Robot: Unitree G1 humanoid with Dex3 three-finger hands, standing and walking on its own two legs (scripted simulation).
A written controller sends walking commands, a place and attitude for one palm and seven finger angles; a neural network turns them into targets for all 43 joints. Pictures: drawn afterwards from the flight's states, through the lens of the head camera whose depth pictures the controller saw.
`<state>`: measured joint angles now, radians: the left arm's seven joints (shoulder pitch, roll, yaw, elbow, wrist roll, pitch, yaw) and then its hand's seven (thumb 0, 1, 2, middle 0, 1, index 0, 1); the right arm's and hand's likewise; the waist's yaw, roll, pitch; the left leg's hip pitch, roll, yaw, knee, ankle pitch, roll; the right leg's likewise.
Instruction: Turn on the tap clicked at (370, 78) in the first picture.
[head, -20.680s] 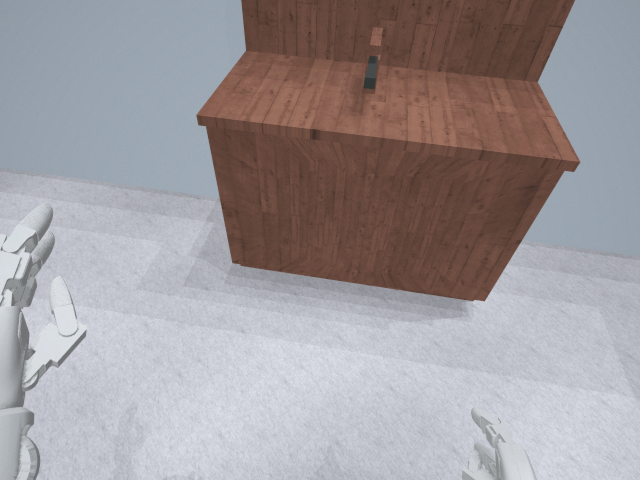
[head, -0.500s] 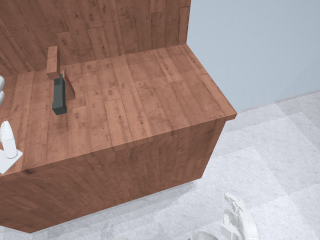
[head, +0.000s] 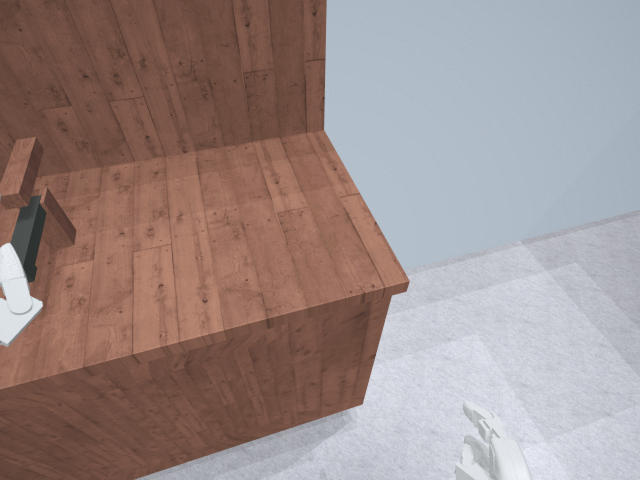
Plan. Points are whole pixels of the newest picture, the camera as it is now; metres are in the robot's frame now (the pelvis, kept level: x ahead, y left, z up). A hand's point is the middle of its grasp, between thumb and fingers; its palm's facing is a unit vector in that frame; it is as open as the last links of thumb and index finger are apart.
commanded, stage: come to a stop and stand still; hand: left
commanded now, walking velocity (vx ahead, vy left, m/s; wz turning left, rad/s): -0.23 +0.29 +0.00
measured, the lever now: (18, 270) +0.34 +0.43 +0.06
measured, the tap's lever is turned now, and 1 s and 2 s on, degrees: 0 0 0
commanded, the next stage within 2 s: look again from close up in 0.84 s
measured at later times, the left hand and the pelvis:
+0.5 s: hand (38, 326) +0.20 +0.26 +0.19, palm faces +0.46 -0.79 -0.42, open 7.4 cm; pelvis +0.00 +0.00 +0.01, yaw +1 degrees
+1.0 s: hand out of the picture +0.22 +0.29 +0.20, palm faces +0.50 -0.74 -0.44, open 7.4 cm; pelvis -0.02 +0.00 +0.02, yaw +4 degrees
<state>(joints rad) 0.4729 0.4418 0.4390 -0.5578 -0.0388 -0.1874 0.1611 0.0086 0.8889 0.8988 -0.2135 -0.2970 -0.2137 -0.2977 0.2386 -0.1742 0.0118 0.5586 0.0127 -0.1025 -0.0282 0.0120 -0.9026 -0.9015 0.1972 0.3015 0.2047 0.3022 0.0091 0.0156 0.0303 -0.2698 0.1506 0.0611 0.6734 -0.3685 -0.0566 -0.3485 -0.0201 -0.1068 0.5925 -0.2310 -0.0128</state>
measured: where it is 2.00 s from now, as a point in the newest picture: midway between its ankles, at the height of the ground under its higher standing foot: outside the picture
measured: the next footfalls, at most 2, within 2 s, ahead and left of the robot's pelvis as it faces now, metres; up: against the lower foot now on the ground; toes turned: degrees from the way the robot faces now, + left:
left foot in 0.42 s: +0.03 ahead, +0.12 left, +0.00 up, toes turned +6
